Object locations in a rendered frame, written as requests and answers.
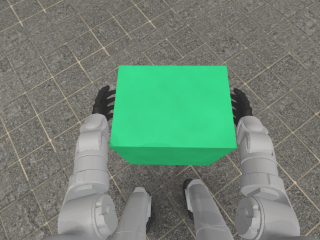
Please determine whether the robot right foot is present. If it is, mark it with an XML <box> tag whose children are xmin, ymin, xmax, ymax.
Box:
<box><xmin>183</xmin><ymin>178</ymin><xmax>194</xmax><ymax>221</ymax></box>

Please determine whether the left robot thigh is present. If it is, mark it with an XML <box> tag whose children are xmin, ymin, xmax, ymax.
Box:
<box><xmin>112</xmin><ymin>192</ymin><xmax>152</xmax><ymax>240</ymax></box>

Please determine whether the carton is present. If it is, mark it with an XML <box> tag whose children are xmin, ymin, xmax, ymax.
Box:
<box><xmin>109</xmin><ymin>65</ymin><xmax>237</xmax><ymax>166</ymax></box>

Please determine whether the left robot forearm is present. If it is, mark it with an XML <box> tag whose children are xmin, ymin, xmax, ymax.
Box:
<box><xmin>57</xmin><ymin>113</ymin><xmax>110</xmax><ymax>234</ymax></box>

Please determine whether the right robot upper arm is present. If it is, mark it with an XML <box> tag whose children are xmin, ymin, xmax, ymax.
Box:
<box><xmin>234</xmin><ymin>195</ymin><xmax>320</xmax><ymax>240</ymax></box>

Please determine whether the left robot upper arm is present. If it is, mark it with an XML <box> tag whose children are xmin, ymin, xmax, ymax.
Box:
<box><xmin>40</xmin><ymin>192</ymin><xmax>118</xmax><ymax>240</ymax></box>

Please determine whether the right robot forearm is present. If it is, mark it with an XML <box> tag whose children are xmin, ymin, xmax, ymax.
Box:
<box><xmin>236</xmin><ymin>116</ymin><xmax>300</xmax><ymax>236</ymax></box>

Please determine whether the right robot hand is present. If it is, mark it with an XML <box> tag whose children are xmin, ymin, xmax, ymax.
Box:
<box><xmin>230</xmin><ymin>88</ymin><xmax>253</xmax><ymax>127</ymax></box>

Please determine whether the left robot hand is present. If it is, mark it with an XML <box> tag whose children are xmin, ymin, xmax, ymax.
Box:
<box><xmin>92</xmin><ymin>85</ymin><xmax>116</xmax><ymax>122</ymax></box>

